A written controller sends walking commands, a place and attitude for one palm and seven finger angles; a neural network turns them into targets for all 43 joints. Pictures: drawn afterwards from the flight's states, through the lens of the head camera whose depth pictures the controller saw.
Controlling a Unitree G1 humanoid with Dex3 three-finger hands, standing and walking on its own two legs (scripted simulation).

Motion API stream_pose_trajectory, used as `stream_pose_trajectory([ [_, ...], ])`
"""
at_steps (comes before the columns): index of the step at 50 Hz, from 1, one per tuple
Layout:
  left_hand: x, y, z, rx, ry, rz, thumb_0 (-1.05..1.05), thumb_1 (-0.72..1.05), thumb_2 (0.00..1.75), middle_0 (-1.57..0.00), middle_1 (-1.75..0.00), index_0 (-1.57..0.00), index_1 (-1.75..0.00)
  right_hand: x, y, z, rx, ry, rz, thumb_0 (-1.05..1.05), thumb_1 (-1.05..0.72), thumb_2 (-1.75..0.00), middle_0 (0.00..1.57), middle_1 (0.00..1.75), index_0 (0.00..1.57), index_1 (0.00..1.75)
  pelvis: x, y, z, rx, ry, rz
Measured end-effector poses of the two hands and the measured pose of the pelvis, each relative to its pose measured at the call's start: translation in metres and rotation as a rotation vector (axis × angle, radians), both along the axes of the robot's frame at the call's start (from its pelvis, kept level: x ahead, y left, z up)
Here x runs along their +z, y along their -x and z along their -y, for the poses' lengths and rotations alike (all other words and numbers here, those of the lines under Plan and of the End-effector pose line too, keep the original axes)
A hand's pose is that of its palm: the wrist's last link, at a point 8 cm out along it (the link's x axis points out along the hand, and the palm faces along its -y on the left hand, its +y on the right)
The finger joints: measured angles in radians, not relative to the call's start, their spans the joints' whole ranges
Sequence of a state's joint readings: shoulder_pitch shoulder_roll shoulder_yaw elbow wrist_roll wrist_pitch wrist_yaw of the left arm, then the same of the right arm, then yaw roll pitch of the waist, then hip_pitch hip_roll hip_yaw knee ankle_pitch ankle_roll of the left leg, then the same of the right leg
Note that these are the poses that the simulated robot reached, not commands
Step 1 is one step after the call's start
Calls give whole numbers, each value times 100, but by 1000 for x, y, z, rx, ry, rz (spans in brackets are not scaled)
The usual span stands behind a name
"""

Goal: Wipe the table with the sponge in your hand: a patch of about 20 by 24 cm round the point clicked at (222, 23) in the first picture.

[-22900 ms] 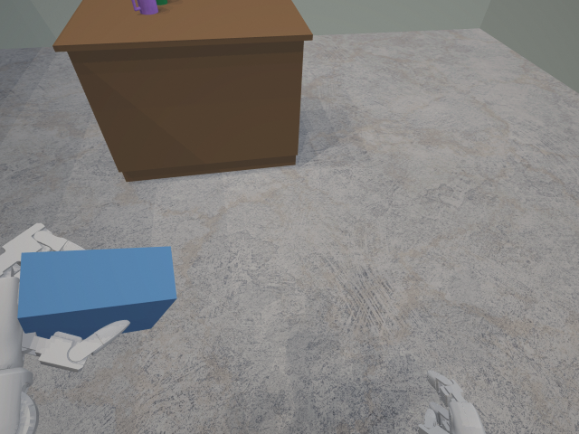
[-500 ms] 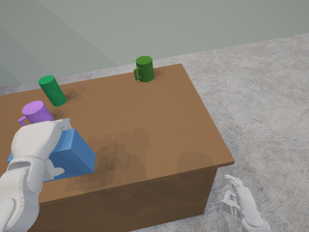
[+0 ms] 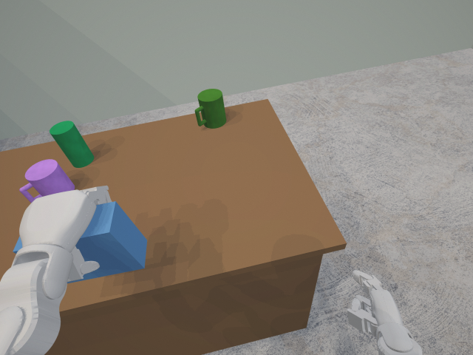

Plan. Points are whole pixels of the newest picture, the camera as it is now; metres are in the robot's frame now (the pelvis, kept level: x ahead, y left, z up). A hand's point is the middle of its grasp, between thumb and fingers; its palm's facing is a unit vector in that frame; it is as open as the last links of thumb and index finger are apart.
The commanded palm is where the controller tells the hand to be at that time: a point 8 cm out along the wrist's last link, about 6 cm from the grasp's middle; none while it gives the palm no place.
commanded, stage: move the sponge above the wiping area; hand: left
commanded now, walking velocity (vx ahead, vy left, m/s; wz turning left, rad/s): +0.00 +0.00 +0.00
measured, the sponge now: (95, 250) +0.22 +0.28 +0.08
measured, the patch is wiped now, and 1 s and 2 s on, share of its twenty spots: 0.00 0.00 0.00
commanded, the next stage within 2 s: none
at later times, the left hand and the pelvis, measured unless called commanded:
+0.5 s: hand (96, 230) +0.24 +0.28 +0.11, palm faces +0.04 -0.06 -1.00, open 9.5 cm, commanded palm +0.21 +0.28 +0.17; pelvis +0.00 +0.00 +0.00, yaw +0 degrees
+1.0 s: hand (103, 230) +0.25 +0.28 +0.10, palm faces +0.04 -0.07 -1.00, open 9.5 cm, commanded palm +0.22 +0.27 +0.16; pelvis +0.01 +0.01 +0.00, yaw +0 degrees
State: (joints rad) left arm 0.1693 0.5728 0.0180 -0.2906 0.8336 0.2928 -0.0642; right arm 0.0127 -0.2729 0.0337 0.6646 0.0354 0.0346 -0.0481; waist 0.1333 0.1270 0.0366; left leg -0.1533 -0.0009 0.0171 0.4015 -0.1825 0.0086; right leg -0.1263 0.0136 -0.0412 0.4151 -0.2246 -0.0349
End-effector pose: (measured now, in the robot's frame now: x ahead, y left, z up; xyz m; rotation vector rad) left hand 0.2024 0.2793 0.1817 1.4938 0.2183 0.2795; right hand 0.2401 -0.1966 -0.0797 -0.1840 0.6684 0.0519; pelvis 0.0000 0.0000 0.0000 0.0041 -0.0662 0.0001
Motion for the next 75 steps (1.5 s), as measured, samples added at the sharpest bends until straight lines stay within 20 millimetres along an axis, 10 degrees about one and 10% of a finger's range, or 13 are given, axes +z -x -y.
stream_pose_trajectory([
  [75, -46, -42, 7, 23, 12, -57, 0, -45, 106, -78, -138, -79, -137, -5, 7, 5, -55, 1, -47, 1, -91, -90, 20, 30, 20, 30, 0, -5, -2, -2, 0, -24],
])
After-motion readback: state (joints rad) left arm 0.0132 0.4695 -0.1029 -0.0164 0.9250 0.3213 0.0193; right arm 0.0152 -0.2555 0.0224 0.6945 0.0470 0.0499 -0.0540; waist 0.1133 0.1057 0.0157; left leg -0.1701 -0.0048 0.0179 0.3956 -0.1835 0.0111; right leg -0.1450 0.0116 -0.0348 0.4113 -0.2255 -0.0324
